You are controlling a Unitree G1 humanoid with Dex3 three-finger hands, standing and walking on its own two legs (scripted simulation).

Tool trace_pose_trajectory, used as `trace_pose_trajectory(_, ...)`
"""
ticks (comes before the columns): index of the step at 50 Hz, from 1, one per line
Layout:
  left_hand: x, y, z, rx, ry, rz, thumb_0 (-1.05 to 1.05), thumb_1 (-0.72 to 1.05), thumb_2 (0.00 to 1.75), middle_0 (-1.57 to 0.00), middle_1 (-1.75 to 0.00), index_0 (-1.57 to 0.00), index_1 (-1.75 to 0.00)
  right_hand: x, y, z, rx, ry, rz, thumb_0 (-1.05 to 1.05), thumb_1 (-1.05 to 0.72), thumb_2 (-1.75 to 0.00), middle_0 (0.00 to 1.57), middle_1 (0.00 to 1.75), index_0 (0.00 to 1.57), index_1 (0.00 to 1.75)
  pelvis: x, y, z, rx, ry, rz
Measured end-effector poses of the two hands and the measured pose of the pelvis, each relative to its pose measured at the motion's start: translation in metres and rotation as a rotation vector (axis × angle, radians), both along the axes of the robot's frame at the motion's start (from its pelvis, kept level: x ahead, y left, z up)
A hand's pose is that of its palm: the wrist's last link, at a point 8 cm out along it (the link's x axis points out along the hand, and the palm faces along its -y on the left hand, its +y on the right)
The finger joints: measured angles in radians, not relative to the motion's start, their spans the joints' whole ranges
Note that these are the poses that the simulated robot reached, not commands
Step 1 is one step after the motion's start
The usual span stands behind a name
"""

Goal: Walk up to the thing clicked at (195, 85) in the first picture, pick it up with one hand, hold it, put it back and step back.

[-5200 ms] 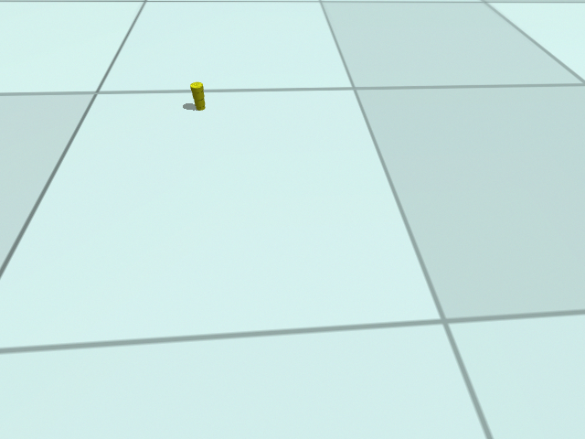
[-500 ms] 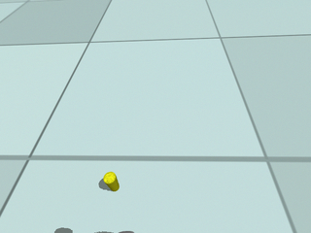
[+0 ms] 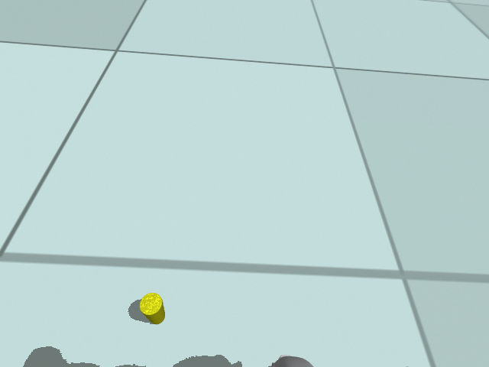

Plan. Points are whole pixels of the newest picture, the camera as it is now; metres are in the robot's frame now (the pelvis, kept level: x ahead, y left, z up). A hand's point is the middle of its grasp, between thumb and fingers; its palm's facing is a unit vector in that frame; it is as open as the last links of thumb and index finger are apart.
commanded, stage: walk up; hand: left
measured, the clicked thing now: (154, 310) +0.41 +0.27 -0.68
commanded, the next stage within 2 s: stand in 1.34 s
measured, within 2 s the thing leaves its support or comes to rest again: neither
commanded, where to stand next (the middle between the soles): +0.07 -0.01 m, yaw +1 degrees
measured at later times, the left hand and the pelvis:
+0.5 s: hand out of the picture +0.16 +0.23 -0.13, palm faces -0.03 -0.94 -0.34, open 7.4 cm; pelvis +0.04 -0.02 +0.01, yaw +0 degrees
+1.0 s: hand out of the picture +0.12 +0.24 -0.14, palm faces -0.01 -0.94 -0.33, open 7.4 cm; pelvis +0.05 -0.01 +0.02, yaw +0 degrees
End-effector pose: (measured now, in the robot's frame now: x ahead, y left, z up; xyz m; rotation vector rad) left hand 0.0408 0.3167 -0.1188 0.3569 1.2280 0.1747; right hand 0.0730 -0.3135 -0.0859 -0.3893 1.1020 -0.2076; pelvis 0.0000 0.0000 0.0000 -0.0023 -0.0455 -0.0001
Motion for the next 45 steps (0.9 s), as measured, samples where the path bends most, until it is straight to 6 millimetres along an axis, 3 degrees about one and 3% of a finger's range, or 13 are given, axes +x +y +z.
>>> trace_pose_trajectory(6, 0.015, -0.007, 0.001, 0.048, 0.007, 0.022, 0.01, 0.91, 0.9, -0.21, -0.3, -0.2, -0.3, 0.013, -0.012, -0.024, 0.027, 0.035, -0.021, 0.0, -0.9, -0.9, 0.2, 0.3, 0.21, 0.3, 0.014, -0.012, -0.009, -0.002, -0.001, -0.004)
trace_pose_trajectory(12, 0.039, -0.024, 0.011, 0.038, -0.007, 0.013, 0.01, 0.91, 0.9, -0.21, -0.3, -0.2, -0.3, 0.027, -0.004, -0.038, 0.09, 0.059, -0.034, 0.01, -0.91, -0.9, 0.2, 0.3, 0.21, 0.3, 0.023, -0.017, -0.004, 0.013, -0.001, -0.004)
trace_pose_trajectory(21, 0.092, -0.043, 0.021, -0.011, -0.089, -0.01, 0.01, 0.9, 0.9, -0.21, -0.3, -0.2, -0.3, 0.036, 0.003, -0.03, 0.114, 0.09, -0.04, 0.0, -0.91, -0.9, 0.2, 0.3, 0.21, 0.3, 0.033, -0.019, 0.01, 0.012, -0.001, -0.006)
trace_pose_trajectory(27, 0.112, -0.048, 0.024, -0.034, -0.113, -0.012, 0.01, 0.9, 0.9, -0.21, -0.3, -0.2, -0.3, 0.038, -0.003, -0.019, 0.086, 0.098, -0.059, 0.0, -0.91, -0.9, 0.2, 0.3, 0.21, 0.3, 0.037, -0.019, 0.016, 0.008, -0.002, -0.008)
trace_pose_trajectory(34, 0.111, -0.045, 0.022, -0.044, -0.086, -0.002, 0.0, 0.91, 0.9, -0.21, -0.3, -0.2, -0.3, 0.038, -0.009, -0.009, 0.057, 0.104, -0.075, 0.0, -0.91, -0.9, 0.2, 0.3, 0.21, 0.3, 0.04, -0.017, 0.02, 0.004, 0.0, -0.008)
trace_pose_trajectory(45, 0.083, -0.035, 0.017, -0.036, 0.002, 0.041, 0.01, 0.91, 0.9, -0.21, -0.3, -0.2, -0.3, 0.04, -0.002, -0.01, 0.062, 0.128, -0.075, 0.0, -0.91, -0.9, 0.2, 0.3, 0.21, 0.3, 0.045, -0.013, 0.021, 0.002, 0.003, -0.003)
